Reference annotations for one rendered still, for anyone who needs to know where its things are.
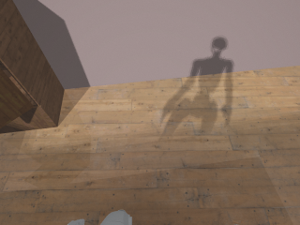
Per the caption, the left robot thigh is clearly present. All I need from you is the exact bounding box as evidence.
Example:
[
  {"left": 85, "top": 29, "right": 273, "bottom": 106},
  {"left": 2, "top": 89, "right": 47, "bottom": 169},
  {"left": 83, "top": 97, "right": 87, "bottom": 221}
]
[{"left": 100, "top": 211, "right": 132, "bottom": 225}]

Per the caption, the cupboard door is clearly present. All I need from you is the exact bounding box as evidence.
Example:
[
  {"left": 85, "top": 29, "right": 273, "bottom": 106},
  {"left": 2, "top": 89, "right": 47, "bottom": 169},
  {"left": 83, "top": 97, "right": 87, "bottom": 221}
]
[{"left": 0, "top": 68, "right": 34, "bottom": 128}]

